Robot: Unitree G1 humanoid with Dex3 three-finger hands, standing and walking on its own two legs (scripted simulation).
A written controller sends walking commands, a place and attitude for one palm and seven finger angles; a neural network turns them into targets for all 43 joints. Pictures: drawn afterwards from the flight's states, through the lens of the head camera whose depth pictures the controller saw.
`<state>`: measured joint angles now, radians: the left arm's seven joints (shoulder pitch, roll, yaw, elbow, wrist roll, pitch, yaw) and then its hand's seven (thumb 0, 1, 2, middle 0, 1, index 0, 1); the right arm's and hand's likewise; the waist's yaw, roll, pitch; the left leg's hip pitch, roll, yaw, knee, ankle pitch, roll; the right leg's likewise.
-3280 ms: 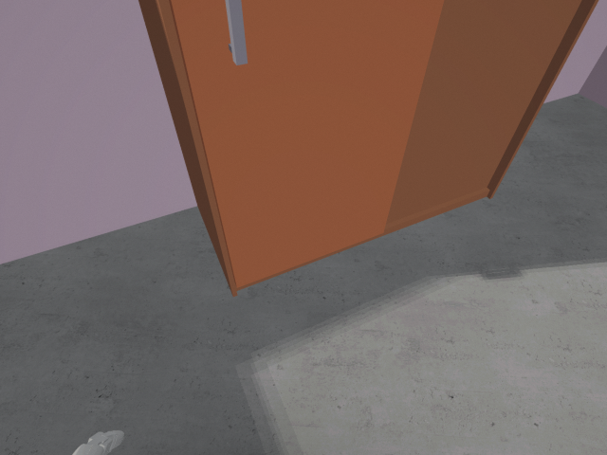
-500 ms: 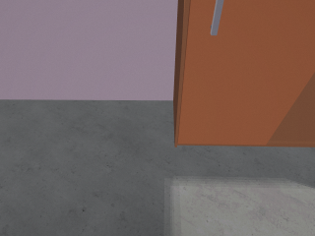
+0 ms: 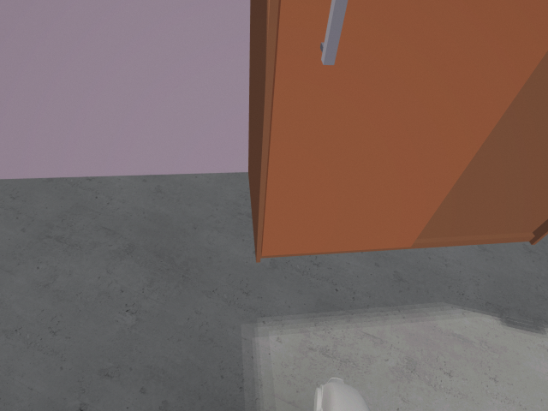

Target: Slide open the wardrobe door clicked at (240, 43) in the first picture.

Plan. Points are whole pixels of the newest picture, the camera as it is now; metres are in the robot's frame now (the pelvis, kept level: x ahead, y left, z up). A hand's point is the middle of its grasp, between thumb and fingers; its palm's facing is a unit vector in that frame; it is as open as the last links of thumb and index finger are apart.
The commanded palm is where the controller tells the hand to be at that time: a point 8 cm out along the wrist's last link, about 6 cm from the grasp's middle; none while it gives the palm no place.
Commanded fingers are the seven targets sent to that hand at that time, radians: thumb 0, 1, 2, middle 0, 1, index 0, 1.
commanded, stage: take the last steps up to it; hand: left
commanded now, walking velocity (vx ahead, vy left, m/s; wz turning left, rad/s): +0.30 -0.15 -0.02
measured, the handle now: (332, 18) +0.78 -0.07 +0.22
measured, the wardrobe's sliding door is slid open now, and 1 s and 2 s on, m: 0.00 0.00 0.00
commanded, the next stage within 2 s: come to a stop and stand still in 0.58 s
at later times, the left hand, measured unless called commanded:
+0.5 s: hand (225, 383) +0.20 +0.08 -0.18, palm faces +0.06 -0.99 -0.16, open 7.3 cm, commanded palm none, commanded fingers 0.00 0.90 0.90 -0.20 -0.30 -0.20 -0.30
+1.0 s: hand (269, 289) +0.38 +0.01 -0.17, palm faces +0.01 -0.96 -0.27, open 7.3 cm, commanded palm none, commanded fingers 0.00 0.90 0.90 -0.20 -0.30 -0.20 -0.30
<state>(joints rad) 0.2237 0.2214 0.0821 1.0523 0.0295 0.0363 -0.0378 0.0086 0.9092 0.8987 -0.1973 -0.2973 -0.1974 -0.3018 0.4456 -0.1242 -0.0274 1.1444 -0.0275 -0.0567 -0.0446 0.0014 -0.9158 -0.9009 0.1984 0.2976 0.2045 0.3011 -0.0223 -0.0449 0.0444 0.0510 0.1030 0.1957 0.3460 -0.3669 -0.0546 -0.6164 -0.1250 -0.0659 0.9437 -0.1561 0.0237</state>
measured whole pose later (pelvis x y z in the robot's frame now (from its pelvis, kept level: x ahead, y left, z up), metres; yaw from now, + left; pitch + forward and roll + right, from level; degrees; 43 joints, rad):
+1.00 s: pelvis +0.32 -0.17 -0.01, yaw +0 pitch +0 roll +2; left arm 0.16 0.14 0.05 1.02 0.02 0.00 0.02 0.01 0.91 0.90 -0.20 -0.30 -0.20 -0.30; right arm 0.26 -0.20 -0.08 1.07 -0.01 0.04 -0.04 0.01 -0.91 -0.90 0.20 0.30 0.20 0.30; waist -0.03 0.05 0.13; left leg -0.32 0.06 0.04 0.94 -0.57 -0.04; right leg -0.38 -0.10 -0.09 0.63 -0.24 -0.01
